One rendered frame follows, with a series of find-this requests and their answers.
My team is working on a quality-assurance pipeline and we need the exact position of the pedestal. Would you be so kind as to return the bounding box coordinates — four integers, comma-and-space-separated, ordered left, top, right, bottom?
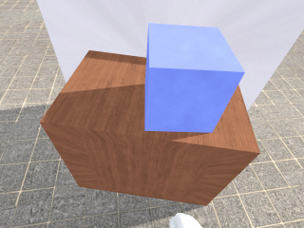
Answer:
39, 50, 260, 206

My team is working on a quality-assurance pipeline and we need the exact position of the robot right thigh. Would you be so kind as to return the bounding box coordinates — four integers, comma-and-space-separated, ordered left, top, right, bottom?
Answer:
169, 214, 202, 228

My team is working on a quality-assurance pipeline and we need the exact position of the carton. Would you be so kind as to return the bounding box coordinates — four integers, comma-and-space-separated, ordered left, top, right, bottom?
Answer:
144, 23, 245, 133

